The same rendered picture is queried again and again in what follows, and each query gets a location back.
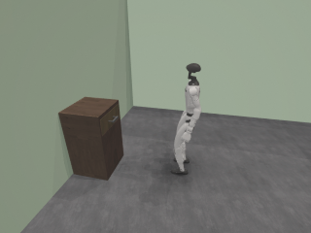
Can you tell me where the drawer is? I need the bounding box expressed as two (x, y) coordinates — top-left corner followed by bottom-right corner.
(100, 104), (120, 136)

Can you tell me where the handle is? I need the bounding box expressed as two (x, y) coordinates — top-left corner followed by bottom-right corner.
(108, 116), (119, 123)

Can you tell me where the cabinet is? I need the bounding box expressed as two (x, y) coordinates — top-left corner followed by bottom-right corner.
(58, 97), (124, 181)

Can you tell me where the robot left thigh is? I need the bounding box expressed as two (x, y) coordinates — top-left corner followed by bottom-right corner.
(174, 121), (194, 151)

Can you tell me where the left robot upper arm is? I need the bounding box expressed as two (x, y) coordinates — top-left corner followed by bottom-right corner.
(189, 86), (202, 113)

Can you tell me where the left robot hand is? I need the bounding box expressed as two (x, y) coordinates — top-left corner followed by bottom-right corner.
(181, 131), (191, 143)

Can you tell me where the robot torso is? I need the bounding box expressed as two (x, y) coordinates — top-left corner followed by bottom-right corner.
(185, 83), (200, 123)

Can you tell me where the robot left forearm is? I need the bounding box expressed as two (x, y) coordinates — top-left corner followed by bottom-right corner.
(186, 109), (200, 133)

